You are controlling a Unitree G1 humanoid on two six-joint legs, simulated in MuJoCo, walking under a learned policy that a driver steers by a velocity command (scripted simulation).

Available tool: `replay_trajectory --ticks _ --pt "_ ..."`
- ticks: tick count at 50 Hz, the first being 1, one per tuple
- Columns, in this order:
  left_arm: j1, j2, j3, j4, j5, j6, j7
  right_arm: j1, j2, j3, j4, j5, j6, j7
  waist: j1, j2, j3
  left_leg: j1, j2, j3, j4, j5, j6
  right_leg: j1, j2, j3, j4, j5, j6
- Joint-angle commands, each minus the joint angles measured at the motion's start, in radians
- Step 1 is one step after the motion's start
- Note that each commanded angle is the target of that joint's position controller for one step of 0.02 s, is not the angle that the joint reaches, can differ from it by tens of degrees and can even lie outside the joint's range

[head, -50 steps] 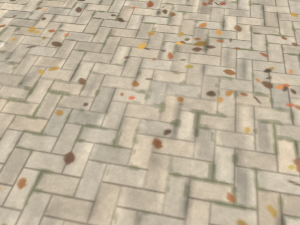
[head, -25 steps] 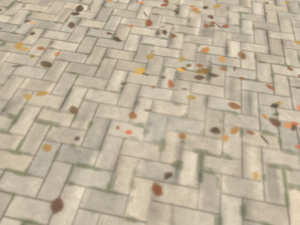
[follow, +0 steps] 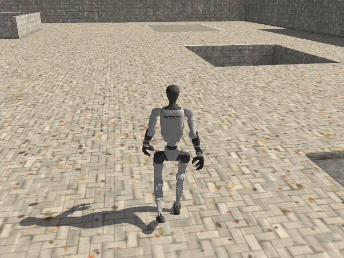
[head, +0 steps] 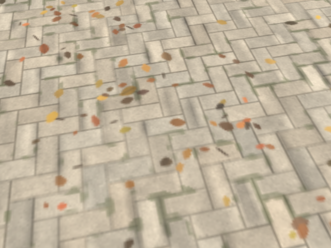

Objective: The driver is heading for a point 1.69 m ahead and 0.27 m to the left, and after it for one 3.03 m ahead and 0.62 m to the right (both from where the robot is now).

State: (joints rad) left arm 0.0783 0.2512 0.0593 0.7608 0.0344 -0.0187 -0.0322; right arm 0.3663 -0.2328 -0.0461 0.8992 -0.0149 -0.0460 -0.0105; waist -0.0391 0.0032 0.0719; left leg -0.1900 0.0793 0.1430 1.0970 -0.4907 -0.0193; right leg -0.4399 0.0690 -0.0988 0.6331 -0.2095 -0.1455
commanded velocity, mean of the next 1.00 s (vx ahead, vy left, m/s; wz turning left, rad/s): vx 0.09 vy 0.00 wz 0.25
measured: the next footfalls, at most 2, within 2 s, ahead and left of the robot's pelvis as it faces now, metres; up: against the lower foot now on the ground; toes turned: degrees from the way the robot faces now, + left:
left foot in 0.48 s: +0.22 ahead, +0.10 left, +0.00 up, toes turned +6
right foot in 0.96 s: +0.23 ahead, -0.10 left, +0.00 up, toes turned +23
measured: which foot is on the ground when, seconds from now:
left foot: up 0.00-0.46, down 0.48-0.96, up 0.98-1.00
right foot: down 0.00-0.48, up 0.50-0.94, down 0.96-1.00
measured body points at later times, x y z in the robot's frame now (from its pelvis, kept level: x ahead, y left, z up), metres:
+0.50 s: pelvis +0.15 +0.02 +0.01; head +0.18 +0.03 +0.46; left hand +0.21 +0.28 -0.13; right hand +0.26 -0.23 -0.11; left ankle +0.18 +0.10 -0.72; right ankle +0.08 -0.05 -0.70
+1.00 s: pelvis +0.15 -0.02 +0.02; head +0.19 -0.02 +0.47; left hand +0.17 +0.28 -0.09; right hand +0.35 -0.24 -0.11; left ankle +0.17 +0.09 -0.71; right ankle +0.19 -0.11 -0.72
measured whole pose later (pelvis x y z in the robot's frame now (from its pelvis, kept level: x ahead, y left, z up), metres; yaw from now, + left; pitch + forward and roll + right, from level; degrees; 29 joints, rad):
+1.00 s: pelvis +0.15 -0.02 +0.02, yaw +20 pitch +1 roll +0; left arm 0.20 0.26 0.03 0.78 0.02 0.02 0.05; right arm 0.20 -0.29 -0.08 0.79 -0.01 0.06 0.00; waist -0.01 0.04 0.04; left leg -0.38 -0.15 -0.19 0.59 -0.30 0.03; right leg -0.25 0.04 0.04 0.49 -0.23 -0.03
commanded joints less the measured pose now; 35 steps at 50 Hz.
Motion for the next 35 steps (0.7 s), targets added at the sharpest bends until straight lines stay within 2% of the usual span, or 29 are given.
replay_trajectory --ticks 1,2,3,4,6,8,12,15,18,20,22,23,24,25,26,27,28,29,30,31,33,35 --pt "0.23 0.191 0.061 0.019 -0.03 0.002 0.034 -0.078 -0.117 -0.017 -0.141 0.015 -0.039 -0.003 0.093 -0.004 -0.135 -0.501 0.008 -0.155 0.247 0.108 0.004 0.511 -0.367 0.486 -0.283 0.667 -0.222" --pt "0.181 0.156 0.051 0.012 -0.034 -0.003 0.036 -0.065 -0.118 -0.02 -0.128 0.001 -0.03 -0.006 0.052 0.018 -0.095 -0.444 0.026 -0.162 0.179 0.119 0.0 0.418 -0.304 0.395 -0.287 0.731 -0.175" --pt "0.137 0.115 0.035 0.005 -0.038 -0.007 0.037 -0.02 -0.113 -0.019 -0.114 -0.015 -0.009 -0.005 0.013 0.008 -0.102 -0.375 0.029 -0.16 0.137 0.124 -0.006 0.352 -0.273 0.325 -0.305 0.769 -0.151" --pt "0.127 0.095 0.024 0.002 -0.036 -0.015 0.033 0.012 -0.103 -0.018 -0.099 -0.021 0.011 -0.002 -0.004 0.002 -0.121 -0.318 0.023 -0.153 0.101 0.131 -0.008 0.313 -0.262 0.285 -0.315 0.815 -0.133" --pt "0.153 0.103 0.019 0.024 -0.028 -0.034 0.029 0.04 -0.077 -0.014 -0.084 -0.016 0.032 0.006 -0.017 -0.012 -0.138 -0.276 0.003 -0.131 0.036 0.178 -0.009 0.287 -0.243 0.22 -0.333 0.922 -0.115" --pt "0.176 0.094 0.008 0.049 -0.019 -0.042 0.032 0.022 -0.061 -0.008 -0.075 -0.012 0.039 0.011 -0.01 -0.033 -0.136 -0.269 -0.003 -0.126 -0.054 0.247 -0.001 0.292 -0.228 0.164 -0.35 0.935 -0.076" --pt "0.186 0.087 -0.008 0.08 -0.014 -0.04 0.044 -0.077 -0.062 -0.002 -0.082 0.001 0.044 0.012 0.03 -0.078 -0.102 -0.258 -0.024 -0.135 -0.251 0.363 0.021 0.327 -0.216 0.08 -0.364 0.871 -0.004" --pt "0.202 0.104 -0.007 0.097 -0.015 -0.031 0.06 -0.13 -0.074 -0.003 -0.097 -0.003 0.046 0.009 0.054 -0.083 -0.089 -0.266 -0.042 -0.122 -0.327 0.36 0.035 0.393 -0.251 0.064 -0.338 0.847 -0.011" --pt "0.216 0.115 0.0 0.109 -0.016 -0.011 0.075 -0.141 -0.079 -0.007 -0.109 -0.012 0.046 0.009 0.063 -0.076 -0.069 -0.278 -0.055 -0.105 -0.372 0.247 0.054 0.449 -0.294 0.077 -0.275 0.832 -0.042" --pt "0.216 0.126 0.007 0.113 -0.017 0.001 0.081 -0.132 -0.076 -0.01 -0.114 -0.011 0.047 0.008 0.063 -0.075 -0.055 -0.273 -0.069 -0.092 -0.416 0.165 0.076 0.471 -0.318 0.092 -0.213 0.838 -0.056" --pt "0.204 0.137 0.015 0.11 -0.02 0.009 0.086 -0.089 -0.072 -0.014 -0.109 -0.009 0.044 0.006 0.04 -0.068 -0.068 -0.206 -0.09 -0.081 -0.51 0.162 0.107 0.466 -0.311 0.087 -0.105 0.855 -0.039" --pt "0.193 0.146 0.02 0.107 -0.022 0.011 0.088 -0.037 -0.078 -0.017 -0.102 -0.01 0.036 0.003 0.002 -0.036 -0.094 -0.106 -0.087 -0.106 -0.618 0.316 0.132 0.422 -0.279 0.054 0.007 0.823 -0.001" --pt "0.176 0.143 0.02 0.075 -0.023 0.006 0.089 0.036 -0.16 -0.04 -0.097 -0.014 0.026 -0.003 -0.027 0.061 -0.159 0.053 0.036 -0.297 -0.653 0.715 0.199 0.283 -0.191 -0.003 0.23 0.582 0.057" --pt "0.176 0.064 0.004 0.028 -0.033 0.015 0.08 0.052 -0.274 -0.072 -0.103 -0.005 0.031 -0.006 -0.011 0.268 -0.189 0.195 0.3 -0.646 -0.687 1.265 0.408 -0.023 0.048 -0.039 0.514 -0.328 0.121" --pt "0.173 0.055 -0.003 0.04 -0.005 0.034 0.076 0.089 -0.235 -0.065 -0.084 0.026 0.037 0.0 -0.015 0.137 -0.246 0.166 0.315 -0.64 -0.708 1.176 0.443 -0.016 -0.002 0.129 0.607 -0.457 0.128" --pt "0.145 0.062 0.0 0.037 -0.011 0.04 0.074 0.021 -0.207 -0.063 -0.097 0.018 0.046 -0.001 0.001 0.085 -0.146 0.091 0.26 -0.566 -0.726 1.021 0.423 -0.064 -0.025 0.146 0.646 -0.392 0.137" --pt "0.12 0.078 0.004 0.034 -0.015 0.039 0.073 -0.055 -0.167 -0.052 -0.114 0.011 0.058 -0.005 0.024 0.029 -0.078 0.028 0.194 -0.505 -0.758 0.86 0.369 -0.089 -0.052 0.151 0.597 -0.318 0.145" --pt "0.103 0.099 0.01 0.026 -0.01 0.039 0.072 -0.105 -0.144 -0.044 -0.13 0.014 0.065 -0.01 0.04 0.035 -0.056 0.006 0.142 -0.47 -0.775 0.772 0.325 -0.097 -0.065 0.148 0.542 -0.266 0.154" --pt "0.119 0.101 0.01 0.027 -0.003 0.044 0.068 -0.127 -0.133 -0.041 -0.138 0.012 0.068 -0.011 0.051 0.063 -0.074 0.002 0.101 -0.436 -0.776 0.77 0.303 -0.074 -0.064 0.138 0.511 -0.233 0.166" --pt "0.133 0.091 0.008 0.031 -0.002 0.05 0.064 -0.12 -0.142 -0.044 -0.139 0.009 0.068 -0.008 0.051 0.067 -0.101 0.012 0.084 -0.422 -0.771 0.781 0.292 -0.058 -0.052 0.13 0.487 -0.216 0.177" --pt "0.135 0.074 0.002 0.022 -0.013 0.057 0.063 -0.093 -0.173 -0.055 -0.133 0.007 0.064 -0.003 0.044 0.065 -0.133 0.038 0.07 -0.426 -0.764 0.759 0.278 -0.05 -0.048 0.127 0.404 -0.211 0.193" --pt "0.109 0.073 0.0 0.008 -0.017 0.063 0.067 -0.078 -0.193 -0.063 -0.133 0.004 0.067 -0.002 0.026 0.085 -0.138 0.045 0.067 -0.461 -0.774 0.652 0.271 -0.054 -0.05 0.132 0.334 -0.212 0.201"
